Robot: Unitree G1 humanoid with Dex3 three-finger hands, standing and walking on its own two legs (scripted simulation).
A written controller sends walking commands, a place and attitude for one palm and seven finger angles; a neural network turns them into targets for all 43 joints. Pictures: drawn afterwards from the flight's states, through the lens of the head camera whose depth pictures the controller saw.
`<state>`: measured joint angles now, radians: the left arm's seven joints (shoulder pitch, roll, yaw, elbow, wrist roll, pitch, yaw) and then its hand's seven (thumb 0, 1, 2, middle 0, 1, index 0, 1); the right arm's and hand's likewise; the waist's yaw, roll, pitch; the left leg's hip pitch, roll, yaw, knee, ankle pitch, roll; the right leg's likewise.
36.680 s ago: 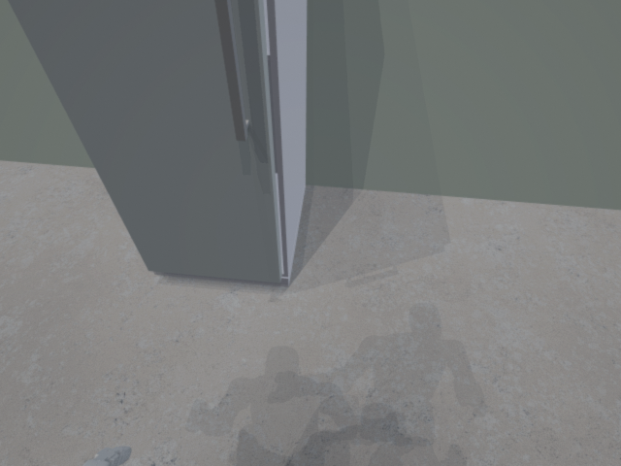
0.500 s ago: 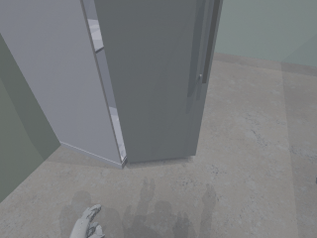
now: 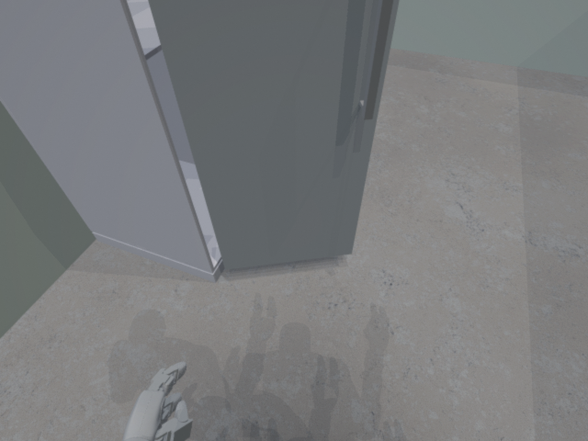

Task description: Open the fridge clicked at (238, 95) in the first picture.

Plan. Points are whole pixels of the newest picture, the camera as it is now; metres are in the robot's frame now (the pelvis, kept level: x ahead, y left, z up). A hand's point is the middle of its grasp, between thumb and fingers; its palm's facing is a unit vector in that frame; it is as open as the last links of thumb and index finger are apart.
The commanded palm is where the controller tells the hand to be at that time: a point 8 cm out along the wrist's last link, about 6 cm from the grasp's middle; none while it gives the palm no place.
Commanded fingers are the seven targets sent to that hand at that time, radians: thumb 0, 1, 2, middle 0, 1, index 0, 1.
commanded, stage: stop stepping back and stand still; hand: right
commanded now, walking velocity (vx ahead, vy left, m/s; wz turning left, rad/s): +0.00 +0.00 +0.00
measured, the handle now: (381, 5) +0.85 -0.12 +0.23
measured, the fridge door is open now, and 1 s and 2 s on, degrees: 60 60 60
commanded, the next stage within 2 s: let the arm hang, fingers relaxed in 0.38 s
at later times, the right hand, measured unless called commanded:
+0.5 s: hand out of the picture +0.23 -0.28 +0.16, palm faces +0.40 +0.79 -0.46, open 7.4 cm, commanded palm none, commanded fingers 0.00 -0.90 -0.90 0.20 0.30 0.20 0.30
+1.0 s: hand out of the picture -0.03 -0.23 -0.16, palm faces -0.02 +0.98 -0.22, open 7.1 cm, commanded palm none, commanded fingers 0.00 -0.90 -0.90 0.20 0.30 0.20 0.30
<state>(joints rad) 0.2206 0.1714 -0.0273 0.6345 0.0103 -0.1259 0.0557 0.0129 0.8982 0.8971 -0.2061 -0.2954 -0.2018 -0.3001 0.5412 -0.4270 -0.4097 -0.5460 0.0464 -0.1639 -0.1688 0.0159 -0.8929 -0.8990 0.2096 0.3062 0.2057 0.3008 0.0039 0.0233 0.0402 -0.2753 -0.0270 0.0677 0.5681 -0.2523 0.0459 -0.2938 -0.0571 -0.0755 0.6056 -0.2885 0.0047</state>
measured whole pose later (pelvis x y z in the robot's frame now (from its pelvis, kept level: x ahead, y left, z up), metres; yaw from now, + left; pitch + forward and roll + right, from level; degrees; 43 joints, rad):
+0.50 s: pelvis +0.03 -0.02 +0.01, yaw +0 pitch +1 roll +1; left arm 0.16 0.22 0.01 0.62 -0.01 -0.10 0.06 0.01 0.90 0.90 -0.20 -0.30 -0.20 -0.30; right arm 0.52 -0.41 -0.36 -0.42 0.04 -0.18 -0.15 0.01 -0.89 -0.90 0.21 0.31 0.21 0.30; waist -0.01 -0.01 0.00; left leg -0.23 -0.01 0.06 0.49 -0.26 0.02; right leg -0.26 -0.04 -0.08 0.53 -0.28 -0.01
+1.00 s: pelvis +0.00 -0.03 +0.01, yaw +0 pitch +0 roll +1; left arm 0.28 0.18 0.01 1.09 0.02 0.04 0.02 0.01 0.90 0.90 -0.20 -0.29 -0.20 -0.30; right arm 0.29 -0.22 0.00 1.12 -0.01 0.03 -0.03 0.00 -0.96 -0.90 0.20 0.30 0.20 0.30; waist 0.01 0.01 0.09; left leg -0.21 0.01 0.06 0.39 -0.18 0.00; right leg -0.23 -0.01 -0.09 0.43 -0.20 -0.04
